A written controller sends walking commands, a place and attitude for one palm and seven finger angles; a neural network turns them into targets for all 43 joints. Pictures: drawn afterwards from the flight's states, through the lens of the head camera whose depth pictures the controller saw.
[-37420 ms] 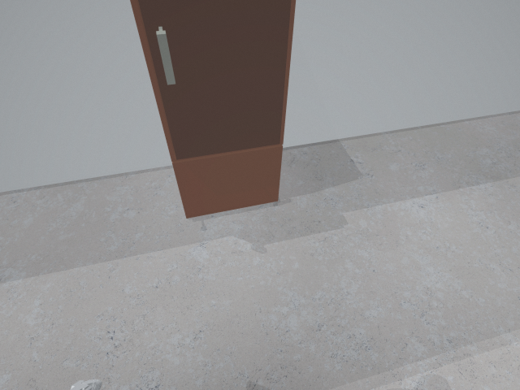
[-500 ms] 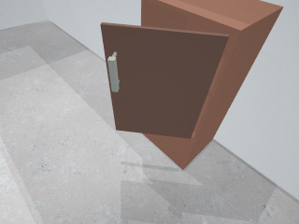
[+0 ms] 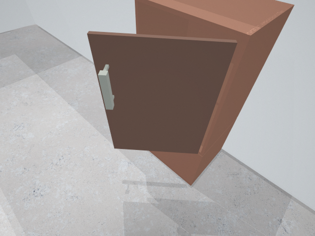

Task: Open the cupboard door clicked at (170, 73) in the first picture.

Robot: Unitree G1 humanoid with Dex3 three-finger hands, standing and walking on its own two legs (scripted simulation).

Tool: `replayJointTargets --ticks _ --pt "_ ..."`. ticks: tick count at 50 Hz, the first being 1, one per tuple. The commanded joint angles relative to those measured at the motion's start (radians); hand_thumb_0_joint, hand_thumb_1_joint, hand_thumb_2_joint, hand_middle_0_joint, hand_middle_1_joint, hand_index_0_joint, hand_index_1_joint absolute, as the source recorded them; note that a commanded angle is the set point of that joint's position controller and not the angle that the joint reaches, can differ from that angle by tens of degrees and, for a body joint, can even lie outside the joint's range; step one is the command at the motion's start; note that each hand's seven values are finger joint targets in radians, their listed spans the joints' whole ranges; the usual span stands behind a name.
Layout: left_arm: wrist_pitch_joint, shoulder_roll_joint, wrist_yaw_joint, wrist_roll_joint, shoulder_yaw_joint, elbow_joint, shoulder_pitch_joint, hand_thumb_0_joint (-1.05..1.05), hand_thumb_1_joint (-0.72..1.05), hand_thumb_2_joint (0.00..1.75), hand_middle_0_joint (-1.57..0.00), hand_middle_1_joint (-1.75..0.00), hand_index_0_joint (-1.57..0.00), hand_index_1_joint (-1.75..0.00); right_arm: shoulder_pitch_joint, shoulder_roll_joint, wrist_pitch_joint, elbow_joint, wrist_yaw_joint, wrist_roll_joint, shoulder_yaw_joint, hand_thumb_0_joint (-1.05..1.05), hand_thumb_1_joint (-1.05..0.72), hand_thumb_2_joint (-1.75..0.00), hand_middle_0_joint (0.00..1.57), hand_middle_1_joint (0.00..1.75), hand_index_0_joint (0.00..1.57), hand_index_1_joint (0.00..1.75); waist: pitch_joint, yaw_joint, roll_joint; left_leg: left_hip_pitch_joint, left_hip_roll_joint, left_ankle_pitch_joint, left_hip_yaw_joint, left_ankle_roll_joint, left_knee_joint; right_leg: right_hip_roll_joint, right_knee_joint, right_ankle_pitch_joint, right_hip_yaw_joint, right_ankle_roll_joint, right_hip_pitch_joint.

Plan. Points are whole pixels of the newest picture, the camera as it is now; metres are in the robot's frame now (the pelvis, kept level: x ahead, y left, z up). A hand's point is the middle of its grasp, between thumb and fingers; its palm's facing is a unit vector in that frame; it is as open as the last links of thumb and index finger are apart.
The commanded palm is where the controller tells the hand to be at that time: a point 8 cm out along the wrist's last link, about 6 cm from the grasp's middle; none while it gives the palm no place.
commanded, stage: come to a stop and stand still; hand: left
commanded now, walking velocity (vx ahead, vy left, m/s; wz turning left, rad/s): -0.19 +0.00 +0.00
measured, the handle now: (108, 87) +0.55 +0.21 +0.06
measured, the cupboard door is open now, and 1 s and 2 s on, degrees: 40 40 40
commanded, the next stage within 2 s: none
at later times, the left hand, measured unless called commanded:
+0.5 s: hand out of the picture +0.04 +0.21 -0.17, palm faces +0.05 -0.97 -0.24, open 7.4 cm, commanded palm none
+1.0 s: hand out of the picture -0.11 +0.18 -0.17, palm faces +0.10 -0.98 -0.19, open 7.4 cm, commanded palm none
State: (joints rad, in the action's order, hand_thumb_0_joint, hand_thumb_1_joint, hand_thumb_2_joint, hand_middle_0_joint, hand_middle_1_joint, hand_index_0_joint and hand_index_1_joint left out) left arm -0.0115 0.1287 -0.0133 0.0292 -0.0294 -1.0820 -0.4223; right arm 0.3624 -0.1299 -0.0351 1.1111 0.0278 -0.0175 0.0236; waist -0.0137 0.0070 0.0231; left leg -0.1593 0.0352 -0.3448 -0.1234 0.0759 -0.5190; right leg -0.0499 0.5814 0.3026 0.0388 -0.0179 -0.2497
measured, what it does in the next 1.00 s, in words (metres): shifts its weight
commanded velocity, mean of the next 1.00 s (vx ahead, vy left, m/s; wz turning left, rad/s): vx -0.05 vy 0.01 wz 0.00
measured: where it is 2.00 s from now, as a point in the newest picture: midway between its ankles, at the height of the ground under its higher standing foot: outside the picture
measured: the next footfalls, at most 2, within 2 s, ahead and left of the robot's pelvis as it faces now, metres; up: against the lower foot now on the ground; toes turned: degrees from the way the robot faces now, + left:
right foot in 1.98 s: -0.22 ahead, -0.12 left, +0.00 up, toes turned +1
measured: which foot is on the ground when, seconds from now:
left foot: down 0.00-1.00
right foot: down 0.00-1.00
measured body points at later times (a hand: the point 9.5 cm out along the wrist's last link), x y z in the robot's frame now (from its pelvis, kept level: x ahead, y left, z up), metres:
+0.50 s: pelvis -0.03 +0.02 +0.00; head -0.01 +0.03 +0.45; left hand +0.04 +0.26 -0.15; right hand +0.03 -0.23 -0.14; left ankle -0.04 +0.07 -0.73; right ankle -0.01 -0.12 -0.71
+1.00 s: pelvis -0.09 +0.01 +0.00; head -0.11 +0.01 +0.45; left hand -0.12 +0.23 -0.15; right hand -0.08 -0.23 -0.15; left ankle -0.04 +0.07 -0.73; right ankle -0.01 -0.11 -0.73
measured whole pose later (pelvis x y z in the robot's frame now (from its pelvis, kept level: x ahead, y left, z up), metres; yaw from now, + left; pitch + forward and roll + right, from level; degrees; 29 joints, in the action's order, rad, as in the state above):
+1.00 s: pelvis -0.09 +0.01 +0.00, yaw +4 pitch -3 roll +0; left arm 0.02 0.16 -0.02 0.03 0.00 -1.00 -0.38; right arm 0.34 -0.18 0.02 1.03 0.01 -0.02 0.02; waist -0.01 0.00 0.00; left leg -0.26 0.06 -0.19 -0.09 0.09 -0.48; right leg -0.01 0.51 0.21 0.00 -0.01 -0.30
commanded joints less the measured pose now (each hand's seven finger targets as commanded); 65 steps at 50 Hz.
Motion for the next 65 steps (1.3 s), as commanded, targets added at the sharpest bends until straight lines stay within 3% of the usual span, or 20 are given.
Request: replayJointTargets --ticks 1,3,5,9,14,17,18,19,20,21,22,25,28,30,32,34,40,44,54,65 --pt "-0.033 0.062 -0.026 -0.011 -0.004 0.009 -0.121 0.00 0.90 0.90 -0.20 -0.30 -0.20 -0.30 0.043 -0.073 -0.022 -0.028 0.018 0.014 -0.001 0.00 -0.90 -0.90 0.20 0.30 0.20 0.30 -0.011 0.019 0.017 -0.113 -0.130 0.414 0.101 -0.024 0.029 -0.114 -0.111 -0.517 -0.116 -0.047 0.176" --pt "-0.034 0.096 -0.038 -0.020 0.000 -0.001 -0.099 0.00 0.90 0.90 -0.20 -0.30 -0.20 -0.30 0.032 -0.065 -0.007 -0.019 0.020 0.016 -0.003 0.00 -0.90 -0.90 0.20 0.30 0.20 0.30 -0.004 -0.003 0.116 -0.108 -0.110 0.317 0.083 -0.067 0.049 -0.177 -0.093 -0.879 -0.127 -0.069 0.206" --pt "-0.023 0.099 -0.048 -0.021 0.001 0.022 -0.062 0.00 0.90 0.90 -0.20 -0.30 -0.20 -0.30 0.040 -0.064 0.005 -0.009 0.028 0.019 0.003 0.00 -0.90 -0.90 0.20 0.30 0.20 0.30 0.003 -0.005 0.049 -0.065 -0.124 0.492 0.094 -0.073 0.079 -0.158 -0.043 -0.971 -0.087 -0.040 0.199" --pt "0.001 0.124 -0.055 -0.015 -0.022 0.057 -0.012 0.00 0.90 0.90 -0.20 -0.30 -0.20 -0.30 0.034 -0.094 0.028 -0.024 0.033 0.012 0.033 0.00 -0.90 -0.90 0.20 0.30 0.20 0.30 0.045 -0.003 -0.029 0.035 -0.147 0.733 0.080 -0.058 -0.010 -0.127 -0.007 -0.828 -0.070 -0.027 0.119" --pt "0.019 0.138 -0.047 -0.007 -0.035 0.103 0.061 0.00 0.90 0.90 -0.20 -0.30 -0.20 -0.30 0.002 -0.082 0.046 -0.063 0.022 0.008 0.050 0.00 -0.90 -0.90 0.20 0.30 0.20 0.30 0.034 -0.014 0.048 -0.006 -0.116 0.447 0.075 -0.060 -0.087 -0.168 -0.052 -0.703 -0.102 -0.071 0.056" --pt "0.029 0.134 -0.042 -0.007 -0.027 0.127 0.107 0.00 0.90 0.90 -0.20 -0.30 -0.20 -0.30 -0.022 -0.069 0.051 -0.080 0.011 0.007 0.042 0.00 -0.90 -0.90 0.20 0.30 0.20 0.30 -0.004 -0.021 0.032 -0.014 -0.129 0.290 0.112 -0.057 0.006 -0.156 -0.094 -0.408 -0.110 -0.071 -0.027" --pt "0.008 0.174 -0.074 -0.005 -0.014 0.114 0.090 0.00 0.90 0.90 -0.20 -0.30 -0.20 -0.30 -0.085 -0.143 0.026 -0.162 0.007 0.024 0.033 0.00 -0.90 -0.90 0.20 0.30 0.20 0.30 0.037 -0.025 0.004 -0.022 -0.165 0.598 0.104 -0.078 -0.035 -0.131 -0.020 -0.759 -0.109 -0.019 0.024" --pt "-0.009 0.198 -0.073 -0.010 -0.022 0.135 0.093 0.00 0.90 0.90 -0.20 -0.30 -0.20 -0.30 -0.053 -0.165 0.014 -0.193 0.005 0.021 0.029 0.00 -0.90 -0.90 0.20 0.30 0.20 0.30 0.120 -0.025 -0.095 -0.009 -0.164 0.891 0.128 -0.103 -0.060 -0.127 0.051 -0.753 -0.027 -0.011 0.085" --pt "-0.006 0.168 -0.069 -0.016 -0.017 0.156 0.105 0.00 0.90 0.90 -0.20 -0.30 -0.20 -0.30 0.026 -0.169 0.004 -0.179 0.006 0.008 0.033 0.00 -0.90 -0.90 0.20 0.30 0.20 0.30 0.217 -0.036 -0.137 0.071 -0.207 1.156 0.193 -0.101 -0.023 -0.070 0.179 -0.414 0.024 -0.022 0.087" --pt "0.012 0.142 -0.064 -0.020 -0.005 0.177 0.150 0.00 0.90 0.90 -0.20 -0.30 -0.20 -0.30 0.023 -0.199 0.005 -0.186 0.009 0.003 0.037 0.00 -0.90 -0.90 0.20 0.30 0.20 0.30 0.188 -0.034 -0.230 0.228 -0.268 1.430 0.278 -0.045 0.022 0.009 0.230 0.124 0.031 -0.004 -0.118" --pt "0.033 0.130 -0.058 -0.013 -0.005 0.182 0.166 0.00 0.90 0.90 -0.20 -0.30 -0.20 -0.30 0.006 -0.211 0.017 -0.196 0.016 0.001 0.039 0.00 -0.90 -0.90 0.20 0.30 0.20 0.30 0.140 -0.036 -0.230 0.248 -0.292 1.336 0.272 0.005 0.039 0.032 0.325 0.227 0.006 -0.003 -0.199" --pt "0.043 0.114 -0.039 -0.018 -0.005 0.199 0.192 0.00 0.90 0.90 -0.20 -0.30 -0.20 -0.30 -0.107 -0.174 0.024 -0.255 0.009 -0.009 0.023 0.00 -0.90 -0.90 0.20 0.30 0.20 0.30 -0.035 0.003 -0.105 -0.077 -0.261 0.725 0.235 0.103 0.110 0.011 0.246 0.144 -0.028 -0.008 -0.095" --pt "0.046 0.120 -0.023 -0.008 -0.005 0.191 0.122 0.00 0.90 0.90 -0.20 -0.30 -0.20 -0.30 -0.158 -0.193 0.026 -0.276 -0.001 -0.007 0.024 0.00 -0.90 -0.90 0.20 0.30 0.20 0.30 -0.075 0.035 -0.073 -0.278 -0.229 -0.009 0.279 0.071 0.200 0.017 0.053 0.025 -0.029 -0.016 0.053" --pt "0.032 0.161 -0.022 -0.002 -0.004 0.201 0.108 0.00 0.90 0.90 -0.20 -0.30 -0.20 -0.30 -0.143 -0.174 0.030 -0.277 -0.006 -0.002 0.022 0.00 -0.90 -0.90 0.20 0.30 0.20 0.30 -0.106 0.021 -0.018 -0.313 -0.143 -0.225 0.256 0.006 0.179 -0.020 -0.108 0.047 -0.133 -0.052 0.037" --pt "0.027 0.190 -0.020 -0.001 -0.001 0.224 0.141 0.00 0.90 0.90 -0.20 -0.30 -0.20 -0.30 -0.096 -0.170 0.040 -0.271 -0.015 -0.005 0.024 0.00 -0.90 -0.90 0.20 0.30 0.20 0.30 -0.098 -0.023 0.023 -0.196 -0.082 -0.224 0.224 -0.019 0.145 -0.062 -0.189 0.261 -0.220 -0.082 -0.150" --pt "0.021 0.196 -0.022 -0.004 -0.004 0.242 0.172 0.00 0.90 0.90 -0.20 -0.30 -0.20 -0.30 -0.045 -0.176 0.043 -0.252 -0.015 -0.010 0.029 0.00 -0.90 -0.90 0.20 0.30 0.20 0.30 -0.066 -0.049 0.112 -0.133 -0.085 -0.161 0.211 -0.015 0.105 -0.060 -0.206 0.284 -0.215 -0.072 -0.195" --pt "0.014 0.148 -0.019 -0.004 0.003 0.206 0.087 0.00 0.90 0.90 -0.20 -0.30 -0.20 -0.30 -0.063 -0.184 0.017 -0.223 -0.013 -0.006 0.021 0.00 -0.90 -0.90 0.20 0.30 0.20 0.30 -0.068 -0.005 -0.067 -0.245 -0.173 -0.239 0.313 0.003 0.290 0.010 -0.099 0.034 -0.104 -0.032 -0.038" --pt "0.015 0.126 -0.016 0.000 0.010 0.159 0.026 0.00 0.90 0.90 -0.20 -0.30 -0.20 -0.30 -0.065 -0.174 0.020 -0.197 -0.012 -0.001 0.016 0.00 -0.90 -0.90 0.20 0.30 0.20 0.30 -0.080 0.012 -0.046 -0.295 -0.170 -0.278 0.303 0.005 0.310 0.010 -0.110 0.024 -0.094 -0.026 0.022" --pt "0.000 0.108 -0.018 -0.006 0.015 0.093 0.000 0.00 0.90 0.90 -0.20 -0.30 -0.20 -0.30 -0.001 -0.141 0.024 -0.115 -0.008 0.002 0.009 0.00 -0.90 -0.90 0.20 0.30 0.20 0.30 -0.081 -0.015 -0.008 -0.190 -0.132 -0.186 0.261 -0.013 0.252 -0.022 -0.212 0.129 -0.164 -0.037 -0.077" --pt "-0.002 0.087 -0.017 -0.004 0.011 0.061 -0.017 0.00 0.90 0.90 -0.20 -0.30 -0.20 -0.30 0.000 -0.121 0.023 -0.085 -0.005 0.002 0.009 0.00 -0.90 -0.90 0.20 0.30 0.20 0.30 -0.090 -0.010 0.000 -0.215 -0.115 -0.186 0.247 -0.021 0.223 -0.024 -0.225 0.164 -0.183 -0.033 -0.091"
